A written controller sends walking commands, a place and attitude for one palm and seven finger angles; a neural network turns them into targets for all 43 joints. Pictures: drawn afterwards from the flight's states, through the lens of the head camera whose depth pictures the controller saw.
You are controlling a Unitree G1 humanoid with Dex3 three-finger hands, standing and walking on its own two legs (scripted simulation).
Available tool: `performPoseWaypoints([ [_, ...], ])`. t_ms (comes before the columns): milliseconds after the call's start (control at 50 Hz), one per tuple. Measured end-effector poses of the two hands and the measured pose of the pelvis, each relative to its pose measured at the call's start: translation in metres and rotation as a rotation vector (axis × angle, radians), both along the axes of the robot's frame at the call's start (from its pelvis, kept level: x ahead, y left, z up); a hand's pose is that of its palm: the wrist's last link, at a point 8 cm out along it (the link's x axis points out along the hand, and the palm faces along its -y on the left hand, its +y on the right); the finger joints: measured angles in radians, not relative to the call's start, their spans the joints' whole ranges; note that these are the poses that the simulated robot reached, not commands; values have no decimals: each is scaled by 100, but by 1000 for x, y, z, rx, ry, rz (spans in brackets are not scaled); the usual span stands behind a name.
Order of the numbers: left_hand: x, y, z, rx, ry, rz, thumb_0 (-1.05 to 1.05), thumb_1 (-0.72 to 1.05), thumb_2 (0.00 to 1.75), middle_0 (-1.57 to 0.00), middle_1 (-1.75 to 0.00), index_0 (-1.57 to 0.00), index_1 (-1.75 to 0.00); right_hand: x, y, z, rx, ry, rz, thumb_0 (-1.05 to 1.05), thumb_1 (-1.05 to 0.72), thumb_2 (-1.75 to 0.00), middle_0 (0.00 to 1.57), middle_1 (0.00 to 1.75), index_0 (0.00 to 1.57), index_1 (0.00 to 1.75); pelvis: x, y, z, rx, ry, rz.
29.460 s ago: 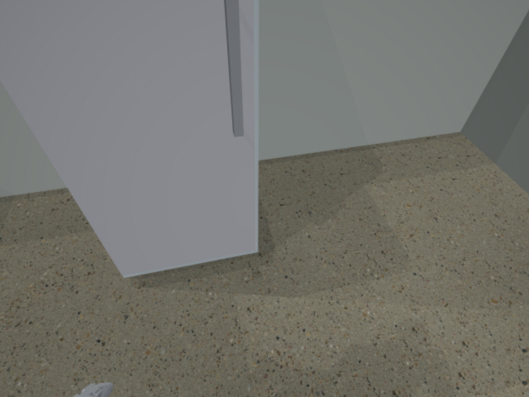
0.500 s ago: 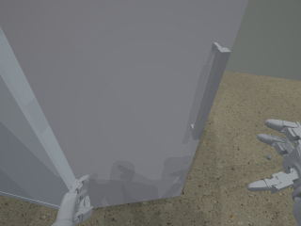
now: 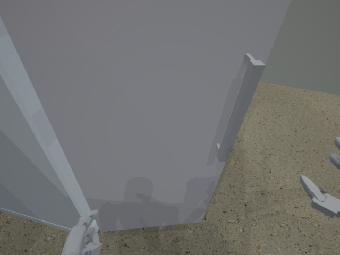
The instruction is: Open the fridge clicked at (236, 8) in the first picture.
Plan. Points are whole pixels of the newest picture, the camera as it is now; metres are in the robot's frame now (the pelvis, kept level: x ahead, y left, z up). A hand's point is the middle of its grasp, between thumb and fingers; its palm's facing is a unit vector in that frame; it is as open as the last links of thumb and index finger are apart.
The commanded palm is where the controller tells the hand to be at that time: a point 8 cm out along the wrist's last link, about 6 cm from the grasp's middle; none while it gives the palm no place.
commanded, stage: draw the hand back to the body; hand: right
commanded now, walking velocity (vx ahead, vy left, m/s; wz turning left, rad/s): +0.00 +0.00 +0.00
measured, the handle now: (233, 115) +0.44 -0.17 +0.13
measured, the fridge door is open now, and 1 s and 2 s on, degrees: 70 70 70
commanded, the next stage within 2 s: step back with the hand held close in 0.52 s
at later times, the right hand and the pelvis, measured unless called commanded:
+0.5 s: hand (329, 196) +0.19 -0.27 +0.16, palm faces +0.50 +0.80 -0.34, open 7.5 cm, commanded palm +0.14 -0.30 +0.17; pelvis +0.00 +0.00 +0.00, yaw +0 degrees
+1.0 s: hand (333, 206) +0.17 -0.27 +0.15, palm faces +0.36 +0.80 -0.48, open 7.4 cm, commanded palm +0.11 -0.31 +0.17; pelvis -0.03 -0.01 +0.00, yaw +0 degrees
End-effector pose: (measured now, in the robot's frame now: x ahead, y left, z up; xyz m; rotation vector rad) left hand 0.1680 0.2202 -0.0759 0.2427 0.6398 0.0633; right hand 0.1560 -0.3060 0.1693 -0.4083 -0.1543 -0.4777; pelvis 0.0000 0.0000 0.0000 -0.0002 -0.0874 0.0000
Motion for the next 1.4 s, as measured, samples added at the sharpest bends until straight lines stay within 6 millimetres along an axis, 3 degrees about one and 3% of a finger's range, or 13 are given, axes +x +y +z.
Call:
performPoseWaypoints([
  [320,17,-8,7,0,-22,-33,1,91,90,-21,-30,-20,-30,-15,-4,5,-9,-8,-39,1,-82,-86,21,34,21,34,1,0,1,3,-8,-7],
  [500,10,-10,5,-7,-3,-31,1,91,90,-21,-30,-20,-30,-13,-1,0,8,10,-30,1,-88,-89,21,30,21,31,-1,2,2,3,-11,-5],
  [800,0,2,4,13,45,13,1,91,90,-21,-30,-20,-30,-7,3,11,-73,-13,32,1,-89,-89,21,30,20,30,-11,-1,1,21,46,-9],
  [980,-24,3,5,34,86,89,1,91,90,-20,-30,-20,-30,-19,-4,1,-122,72,107,1,-88,-89,21,30,21,30,-29,-14,-2,14,82,8],
  [1140,-52,-8,5,41,69,76,1,91,90,-21,-30,-20,-30,-49,-16,9,-154,-19,83,1,-88,-89,21,30,21,30,-54,-19,-7,16,74,3],
  [1400,-100,-9,-6,70,82,43,1,90,90,-21,-30,-20,-30,-97,-16,-1,-127,-116,52,1,-88,-89,21,30,21,30,-90,-20,-16,39,71,-15],
])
